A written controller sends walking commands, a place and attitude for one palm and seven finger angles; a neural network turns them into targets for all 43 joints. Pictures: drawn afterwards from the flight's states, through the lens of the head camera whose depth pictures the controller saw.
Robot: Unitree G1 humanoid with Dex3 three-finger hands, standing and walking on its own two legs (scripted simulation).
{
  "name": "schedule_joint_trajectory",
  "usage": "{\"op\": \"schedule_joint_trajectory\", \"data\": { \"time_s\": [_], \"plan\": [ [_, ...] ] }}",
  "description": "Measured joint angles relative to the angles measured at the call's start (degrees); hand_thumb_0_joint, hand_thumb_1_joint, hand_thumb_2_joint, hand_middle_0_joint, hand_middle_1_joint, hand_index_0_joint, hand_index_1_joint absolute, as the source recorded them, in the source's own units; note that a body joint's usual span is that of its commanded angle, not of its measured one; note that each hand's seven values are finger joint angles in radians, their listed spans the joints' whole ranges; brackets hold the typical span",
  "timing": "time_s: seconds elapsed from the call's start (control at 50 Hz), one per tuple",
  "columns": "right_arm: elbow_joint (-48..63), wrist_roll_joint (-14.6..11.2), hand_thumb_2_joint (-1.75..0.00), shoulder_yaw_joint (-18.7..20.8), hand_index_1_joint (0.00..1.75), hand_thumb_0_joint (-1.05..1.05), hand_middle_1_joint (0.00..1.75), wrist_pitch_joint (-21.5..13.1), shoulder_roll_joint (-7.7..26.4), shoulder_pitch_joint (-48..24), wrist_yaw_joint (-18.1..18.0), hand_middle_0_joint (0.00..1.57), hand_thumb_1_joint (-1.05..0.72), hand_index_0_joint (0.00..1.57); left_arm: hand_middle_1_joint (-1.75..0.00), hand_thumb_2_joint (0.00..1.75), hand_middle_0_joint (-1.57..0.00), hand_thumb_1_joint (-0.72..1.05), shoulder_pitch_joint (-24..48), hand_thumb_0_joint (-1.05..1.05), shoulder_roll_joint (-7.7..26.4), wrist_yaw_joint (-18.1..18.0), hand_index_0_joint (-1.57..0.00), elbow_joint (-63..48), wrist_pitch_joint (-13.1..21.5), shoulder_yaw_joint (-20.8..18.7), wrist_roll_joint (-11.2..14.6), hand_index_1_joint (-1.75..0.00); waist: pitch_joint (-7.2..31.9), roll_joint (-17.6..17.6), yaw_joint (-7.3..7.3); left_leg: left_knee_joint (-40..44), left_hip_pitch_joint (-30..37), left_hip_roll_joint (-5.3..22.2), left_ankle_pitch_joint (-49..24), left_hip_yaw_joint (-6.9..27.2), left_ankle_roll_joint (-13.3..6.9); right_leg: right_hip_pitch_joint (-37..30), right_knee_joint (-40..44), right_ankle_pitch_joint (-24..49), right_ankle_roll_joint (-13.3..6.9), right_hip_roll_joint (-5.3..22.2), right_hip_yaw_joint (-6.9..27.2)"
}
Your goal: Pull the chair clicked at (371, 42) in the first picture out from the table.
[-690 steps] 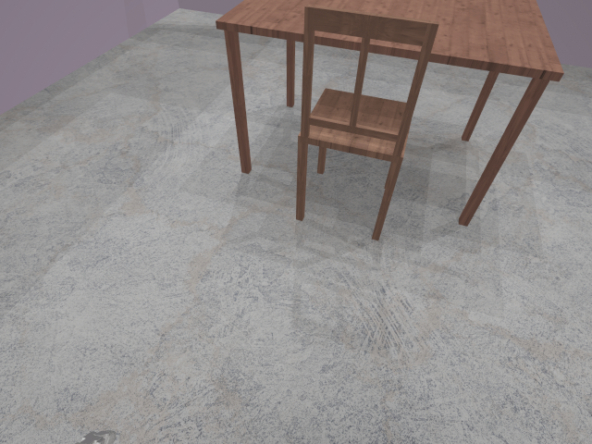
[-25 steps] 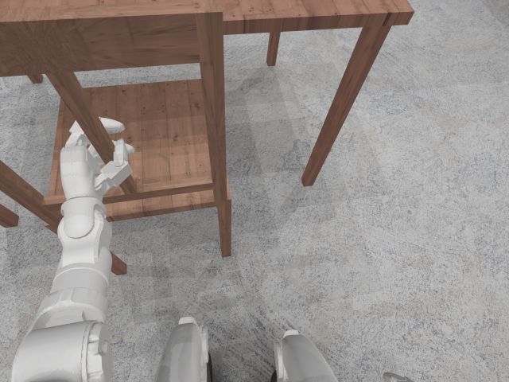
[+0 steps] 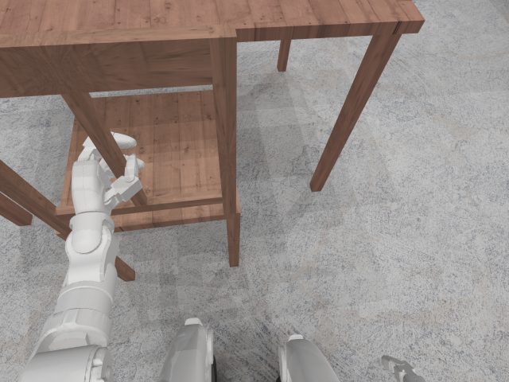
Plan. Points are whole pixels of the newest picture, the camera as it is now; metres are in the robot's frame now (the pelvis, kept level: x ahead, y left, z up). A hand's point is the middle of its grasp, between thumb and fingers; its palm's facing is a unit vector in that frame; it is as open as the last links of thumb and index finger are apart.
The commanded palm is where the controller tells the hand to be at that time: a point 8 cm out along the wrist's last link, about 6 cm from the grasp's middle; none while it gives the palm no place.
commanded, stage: step backward, pulling the chair out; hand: left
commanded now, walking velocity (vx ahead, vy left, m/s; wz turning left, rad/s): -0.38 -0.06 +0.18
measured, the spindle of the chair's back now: (115, 160) +0.44 +0.22 +0.04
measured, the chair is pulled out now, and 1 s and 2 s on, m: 0.03 0.18 0.25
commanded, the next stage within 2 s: none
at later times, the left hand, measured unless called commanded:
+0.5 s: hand (144, 205) +0.36 +0.16 +0.04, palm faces +0.09 -0.99 -0.14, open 5.1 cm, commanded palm +0.34 +0.20 +0.04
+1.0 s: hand (147, 260) +0.28 +0.14 +0.04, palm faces +0.08 -0.98 -0.16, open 5.3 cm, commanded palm +0.29 +0.19 +0.05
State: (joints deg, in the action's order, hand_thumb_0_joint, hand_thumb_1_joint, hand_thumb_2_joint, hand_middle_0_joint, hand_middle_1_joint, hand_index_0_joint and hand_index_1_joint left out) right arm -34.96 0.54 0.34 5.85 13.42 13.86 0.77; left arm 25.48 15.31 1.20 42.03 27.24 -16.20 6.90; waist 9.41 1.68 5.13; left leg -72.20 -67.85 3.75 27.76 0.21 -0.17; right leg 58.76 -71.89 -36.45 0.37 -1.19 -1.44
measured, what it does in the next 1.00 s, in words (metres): rises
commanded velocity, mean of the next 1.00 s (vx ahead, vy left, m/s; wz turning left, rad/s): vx -0.38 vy -0.06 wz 0.16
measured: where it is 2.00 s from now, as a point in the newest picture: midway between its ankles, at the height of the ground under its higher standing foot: outside the picture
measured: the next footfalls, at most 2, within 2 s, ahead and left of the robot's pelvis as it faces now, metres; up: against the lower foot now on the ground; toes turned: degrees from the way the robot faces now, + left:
left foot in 1.30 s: +0.02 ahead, +0.12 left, +0.00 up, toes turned +4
left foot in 1.82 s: -0.10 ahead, +0.12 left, +0.00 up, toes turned +9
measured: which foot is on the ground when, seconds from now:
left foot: down 0.00-1.00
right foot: down 0.00-1.00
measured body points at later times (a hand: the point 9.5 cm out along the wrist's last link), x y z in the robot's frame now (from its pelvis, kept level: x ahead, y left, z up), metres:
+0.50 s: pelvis -0.02 +0.01 +0.09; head +0.07 +0.01 +0.53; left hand +0.36 +0.21 +0.06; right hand +0.05 -0.26 -0.03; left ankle +0.05 +0.12 -0.62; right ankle -0.02 -0.13 -0.62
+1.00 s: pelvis -0.06 -0.01 +0.10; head +0.00 +0.00 +0.54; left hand +0.28 +0.20 +0.06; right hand +0.05 -0.28 -0.02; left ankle +0.05 +0.12 -0.62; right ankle -0.02 -0.13 -0.62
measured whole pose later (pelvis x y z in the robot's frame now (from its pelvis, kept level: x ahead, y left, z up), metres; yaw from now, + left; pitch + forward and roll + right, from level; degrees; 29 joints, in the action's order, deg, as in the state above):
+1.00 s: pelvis -0.06 -0.01 +0.10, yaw +3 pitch +2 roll -2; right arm -43.2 -2.6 0.1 -2.7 15.6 12.5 -7.4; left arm 28.2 9.8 -5.7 62.8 14.6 -1.0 4.2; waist -6.4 1.8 2.4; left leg -33.4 -29.1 2.1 6.1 0.4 -0.2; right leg 22.5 -37.1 -17.9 -0.1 -0.6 -2.3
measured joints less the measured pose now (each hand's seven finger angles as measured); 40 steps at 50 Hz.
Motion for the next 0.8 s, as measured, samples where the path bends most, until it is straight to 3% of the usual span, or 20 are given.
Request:
{"op": "schedule_joint_trajectory", "data": {
  "time_s": [0.04, 0.08, 0.14, 0.22, 0.32, 0.46, 0.66, 0.8],
  "plan": [
    [0.7, -1.6, -0.90, -0.1, 0.30, 0.01, 0.30, 1.8, -0.5, -0.3, -1.5, 0.20, -0.91, 0.20, -1.44, 0.79, -0.47, 0.71, 0.4, 0.00, 0.8, -2.7, -0.43, -1.0, -6.3, 1.9, -2.4, -1.45, -3.6, 0.2, -0.12, 3.3, 5.5, -0.3, -1.2, -0.1, 0.8, -5.5, 3.5, 1.2, -0.5, 0.2, 0.0],
    [1.2, -2.6, -0.90, -0.6, 0.30, 0.01, 0.30, 2.9, -0.7, 0.3, -2.7, 0.20, -0.91, 0.20, -1.38, 0.80, -0.44, 0.72, 1.0, 0.01, 0.8, -5.1, -0.43, 1.1, -11.9, 4.0, -3.0, -1.45, -5.1, 0.7, -0.34, 8.6, 11.2, -0.5, -2.9, -0.5, -0.1, -11.1, 9.2, 3.5, 0.5, 0.4, 0.3],
    [1.3, -3.3, -0.90, -1.8, 0.30, 0.01, 0.30, 3.7, -0.9, 2.2, -3.7, 0.20, -0.91, 0.20, -1.25, 0.79, -0.36, 0.72, 2.2, 0.01, -0.9, -7.1, -0.45, 7.8, -15.4, 4.8, -1.4, -1.45, -5.1, 0.4, -0.54, 17.4, 18.9, -1.0, -6.2, -1.2, -0.4, -18.5, 18.2, 7.4, 0.8, 0.8, 0.7],
    [0.2, -3.1, -0.90, -2.2, 0.30, 0.01, 0.30, 3.0, -0.5, 3.5, -4.5, 0.20, -0.91, 0.20, -1.14, 0.78, -0.32, 0.73, 4.8, 0.02, -1.9, -7.3, -0.47, 16.6, -15.2, 5.9, -2.2, -1.45, -5.3, -0.4, -0.44, 25.0, 25.4, -1.1, -9.3, -1.2, -0.7, -25.1, 26.5, 11.7, 1.0, 0.8, 0.4],
    [-2.2, -2.8, -0.90, -0.8, 0.30, 0.00, 0.30, 1.3, 0.6, 2.6, -5.2, 0.20, -0.91, 0.20, -1.15, 0.76, -0.33, 0.72, 7.5, 0.02, -1.5, -6.7, -0.48, 21.5, -14.9, 8.1, -3.6, -1.45, -7.4, -0.8, -0.05, 28.9, 28.8, -1.1, -11.8, -1.1, -0.8, -29.0, 31.4, 14.3, 1.1, 0.7, 0.1],
    [-3.4, -2.7, -0.90, 0.5, 0.30, 0.00, 0.30, -0.7, 1.1, 1.0, -5.6, 0.20, -0.91, 0.20, -1.17, 0.76, -0.32, 0.72, 6.3, 0.01, -1.8, -5.9, -0.49, 19.0, -14.6, 9.0, -3.0, -1.45, -11.3, 0.0, -0.09, 32.0, 30.8, -0.6, -15.0, -1.3, -0.8, -30.4, 33.8, 17.2, 0.8, 0.2, 0.4],
    [-5.4, -3.6, -0.90, -0.8, 0.30, 0.01, 0.30, -3.6, -0.3, -0.1, -6.2, 0.20, -0.91, 0.20, -1.16, 0.78, -0.32, 0.70, 4.4, 0.02, -4.0, -6.0, -0.50, 19.0, -13.8, 10.4, -1.7, -1.45, -14.7, 2.0, -1.60, 35.3, 33.6, 0.1, -19.2, 0.5, 0.6, -32.6, 35.1, 20.0, -0.7, -0.8, -1.3],
    [-8.2, -3.8, -0.90, -0.8, 0.30, 0.01, 0.30, -6.5, 1.3, -1.1, -7.1, 0.20, -0.91, 0.20, -1.15, 0.79, -0.33, 0.69, 3.6, 0.03, -5.7, -7.1, -0.50, 21.5, -12.7, 11.8, -1.6, -1.45, -16.3, 1.9, -1.61, 37.2, 37.3, -0.9, -17.9, 1.0, 0.5, -36.2, 36.5, 20.9, -0.9, 0.0, -2.0]
  ]
}}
